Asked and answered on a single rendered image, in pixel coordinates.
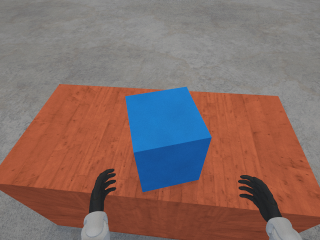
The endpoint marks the carton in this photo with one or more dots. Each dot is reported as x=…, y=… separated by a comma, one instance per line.
x=170, y=139

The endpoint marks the left robot hand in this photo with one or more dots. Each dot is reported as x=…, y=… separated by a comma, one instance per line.
x=99, y=193

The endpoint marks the right robot hand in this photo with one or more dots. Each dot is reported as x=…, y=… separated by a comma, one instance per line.
x=261, y=196

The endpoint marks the robot right forearm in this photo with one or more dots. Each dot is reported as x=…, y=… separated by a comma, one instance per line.
x=280, y=228

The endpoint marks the robot left forearm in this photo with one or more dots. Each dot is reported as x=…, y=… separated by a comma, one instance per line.
x=95, y=226

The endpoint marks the pedestal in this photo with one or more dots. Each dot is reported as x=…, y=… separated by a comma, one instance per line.
x=83, y=130

